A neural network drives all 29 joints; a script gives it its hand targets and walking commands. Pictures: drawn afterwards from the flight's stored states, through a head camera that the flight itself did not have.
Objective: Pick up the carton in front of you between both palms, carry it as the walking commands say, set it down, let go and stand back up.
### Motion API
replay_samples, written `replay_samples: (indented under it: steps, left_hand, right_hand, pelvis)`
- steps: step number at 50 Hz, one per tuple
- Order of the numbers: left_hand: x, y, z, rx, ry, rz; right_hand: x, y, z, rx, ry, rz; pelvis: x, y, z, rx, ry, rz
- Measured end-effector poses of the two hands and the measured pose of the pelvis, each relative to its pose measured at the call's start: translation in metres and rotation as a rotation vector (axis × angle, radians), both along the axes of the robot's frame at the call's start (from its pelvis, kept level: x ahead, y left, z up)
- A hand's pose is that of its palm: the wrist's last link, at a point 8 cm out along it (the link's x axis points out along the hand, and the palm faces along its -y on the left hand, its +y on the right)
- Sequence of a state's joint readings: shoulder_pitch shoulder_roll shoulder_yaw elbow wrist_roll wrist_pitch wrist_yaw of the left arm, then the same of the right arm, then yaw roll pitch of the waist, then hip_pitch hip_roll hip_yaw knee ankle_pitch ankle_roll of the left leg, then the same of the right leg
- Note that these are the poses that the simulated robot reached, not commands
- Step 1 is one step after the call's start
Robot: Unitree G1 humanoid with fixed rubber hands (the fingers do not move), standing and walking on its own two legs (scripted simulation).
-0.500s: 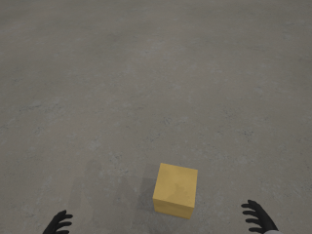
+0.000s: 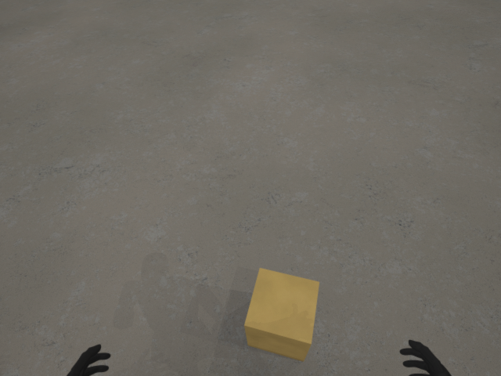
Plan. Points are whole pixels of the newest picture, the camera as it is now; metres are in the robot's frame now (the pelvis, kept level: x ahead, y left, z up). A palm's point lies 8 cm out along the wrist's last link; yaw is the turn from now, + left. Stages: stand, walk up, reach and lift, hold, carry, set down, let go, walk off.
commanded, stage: stand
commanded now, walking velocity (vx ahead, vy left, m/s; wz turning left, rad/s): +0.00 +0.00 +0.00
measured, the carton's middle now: (281, 315) +0.41 -0.08 -0.65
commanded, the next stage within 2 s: none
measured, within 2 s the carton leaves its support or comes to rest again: neither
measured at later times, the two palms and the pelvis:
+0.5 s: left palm out of the picture +0.08 +0.31 -0.08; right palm out of the picture +0.07 -0.29 -0.11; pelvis -0.02 +0.01 +0.01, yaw +0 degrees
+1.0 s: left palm out of the picture +0.07 +0.32 -0.09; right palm out of the picture +0.05 -0.30 -0.11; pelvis -0.03 +0.01 +0.01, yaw -1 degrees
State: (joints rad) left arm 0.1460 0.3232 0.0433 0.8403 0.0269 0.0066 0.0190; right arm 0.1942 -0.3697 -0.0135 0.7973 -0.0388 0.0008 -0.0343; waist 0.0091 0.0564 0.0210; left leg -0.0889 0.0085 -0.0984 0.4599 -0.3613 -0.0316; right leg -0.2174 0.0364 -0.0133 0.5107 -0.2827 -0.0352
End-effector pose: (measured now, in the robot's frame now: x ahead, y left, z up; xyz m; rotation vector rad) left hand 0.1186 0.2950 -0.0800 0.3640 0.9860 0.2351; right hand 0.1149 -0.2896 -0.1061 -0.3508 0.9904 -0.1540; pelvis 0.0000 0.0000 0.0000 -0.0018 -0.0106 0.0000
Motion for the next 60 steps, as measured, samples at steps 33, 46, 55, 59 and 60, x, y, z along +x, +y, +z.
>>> replay_samples:
  steps: [33,46,55,59,60]
  left_hand:
    - [-0.046,0.021,-0.005,0.0,0.101,0.028]
    - [-0.049,0.024,-0.005,0.003,0.115,0.024]
    - [-0.048,0.024,-0.005,0.006,0.119,0.018]
    - [-0.047,0.024,-0.005,0.006,0.12,0.016]
    - [-0.047,0.024,-0.005,0.006,0.12,0.015]
  right_hand:
    - [-0.053,-0.006,0.001,-0.02,0.102,-0.036]
    - [-0.059,-0.008,0.0,-0.022,0.12,-0.046]
    - [-0.061,-0.009,0.001,-0.024,0.128,-0.052]
    - [-0.062,-0.01,0.001,-0.025,0.131,-0.056]
    - [-0.063,-0.01,0.001,-0.025,0.131,-0.057]
  pelvis:
    - [-0.025,0.008,0.008,0.005,-0.03,-0.007]
    - [-0.028,0.009,0.008,0.006,-0.031,-0.01]
    - [-0.028,0.009,0.009,0.006,-0.03,-0.013]
    - [-0.029,0.009,0.009,0.006,-0.03,-0.015]
    - [-0.029,0.009,0.009,0.006,-0.03,-0.015]
